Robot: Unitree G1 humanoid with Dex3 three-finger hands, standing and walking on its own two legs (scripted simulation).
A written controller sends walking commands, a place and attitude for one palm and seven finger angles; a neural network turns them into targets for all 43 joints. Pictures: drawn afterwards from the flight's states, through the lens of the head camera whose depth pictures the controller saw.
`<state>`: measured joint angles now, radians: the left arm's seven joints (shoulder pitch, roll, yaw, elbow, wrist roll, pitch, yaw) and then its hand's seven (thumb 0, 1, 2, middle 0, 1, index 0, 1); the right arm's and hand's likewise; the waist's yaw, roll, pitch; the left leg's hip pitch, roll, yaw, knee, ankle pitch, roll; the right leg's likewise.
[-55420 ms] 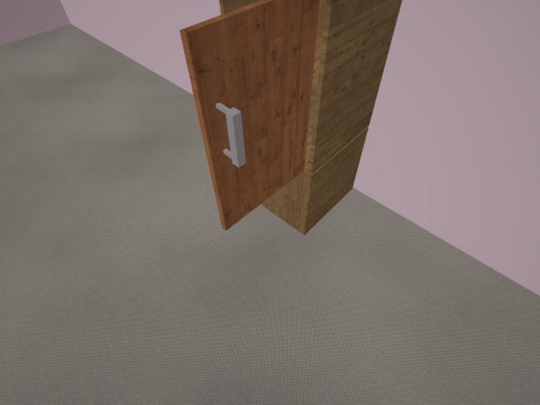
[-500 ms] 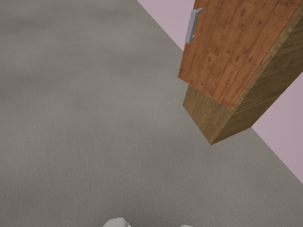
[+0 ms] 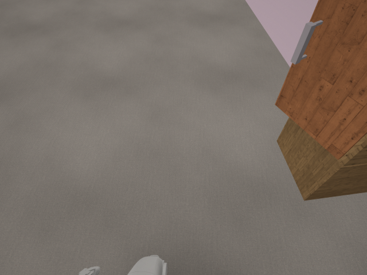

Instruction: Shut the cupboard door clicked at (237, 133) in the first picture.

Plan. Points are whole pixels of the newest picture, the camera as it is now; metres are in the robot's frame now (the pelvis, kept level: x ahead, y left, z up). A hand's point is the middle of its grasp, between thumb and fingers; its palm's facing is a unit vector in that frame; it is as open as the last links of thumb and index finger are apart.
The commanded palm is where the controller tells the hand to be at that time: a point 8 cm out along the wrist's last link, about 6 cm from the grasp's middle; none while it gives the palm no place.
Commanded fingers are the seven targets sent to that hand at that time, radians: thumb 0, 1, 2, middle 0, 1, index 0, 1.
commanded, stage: walk to a spot facing it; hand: left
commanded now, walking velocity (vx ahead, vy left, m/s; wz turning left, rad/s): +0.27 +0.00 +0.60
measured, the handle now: (306, 42) +0.84 -0.43 +0.02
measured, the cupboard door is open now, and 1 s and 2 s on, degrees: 22 22 22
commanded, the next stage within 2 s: turn to face it in 0.92 s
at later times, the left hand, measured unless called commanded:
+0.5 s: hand out of the picture +0.14 +0.26 -0.15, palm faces +0.26 -0.93 -0.25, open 7.4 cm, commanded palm none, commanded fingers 0.00 0.90 0.90 -0.20 -0.30 -0.20 -0.30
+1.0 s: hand out of the picture +0.13 +0.22 -0.19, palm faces +0.62 -0.76 -0.19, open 7.3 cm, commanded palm none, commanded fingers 0.00 0.90 0.90 -0.20 -0.30 -0.20 -0.30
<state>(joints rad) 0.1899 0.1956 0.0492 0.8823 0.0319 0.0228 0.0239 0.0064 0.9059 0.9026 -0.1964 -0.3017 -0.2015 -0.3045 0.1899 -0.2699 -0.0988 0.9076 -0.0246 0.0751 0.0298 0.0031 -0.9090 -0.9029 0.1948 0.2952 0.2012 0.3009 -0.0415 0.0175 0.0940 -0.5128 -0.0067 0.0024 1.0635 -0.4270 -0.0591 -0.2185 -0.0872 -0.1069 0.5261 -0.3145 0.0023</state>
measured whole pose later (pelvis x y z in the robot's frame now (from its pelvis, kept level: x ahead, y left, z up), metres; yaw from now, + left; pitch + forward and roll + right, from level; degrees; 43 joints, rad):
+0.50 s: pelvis +0.10 +0.03 +0.00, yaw +16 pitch +0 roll +1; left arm 0.17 0.25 0.08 0.89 0.03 0.01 -0.04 0.01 0.91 0.90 -0.19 -0.30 -0.20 -0.30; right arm 0.31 -0.20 -0.04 0.98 -0.03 -0.01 0.01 0.00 -0.90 -0.90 0.20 0.30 0.21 0.30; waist -0.01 0.00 0.09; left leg -0.09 -0.01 -0.04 0.44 -0.36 -0.01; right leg -0.48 -0.08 -0.05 0.71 -0.25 0.07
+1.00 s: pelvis +0.26 +0.09 -0.02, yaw +36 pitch +0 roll -1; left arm 0.37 0.19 0.06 0.98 0.03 -0.02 0.00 0.01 0.92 0.90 -0.20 -0.30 -0.20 -0.30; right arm 0.06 -0.23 -0.05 0.86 -0.03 0.01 0.06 0.00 -0.91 -0.90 0.19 0.29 0.20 0.30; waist 0.03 -0.02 0.13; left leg -0.44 0.03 0.14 0.61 -0.16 0.03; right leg -0.10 -0.18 -0.37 0.63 -0.45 0.06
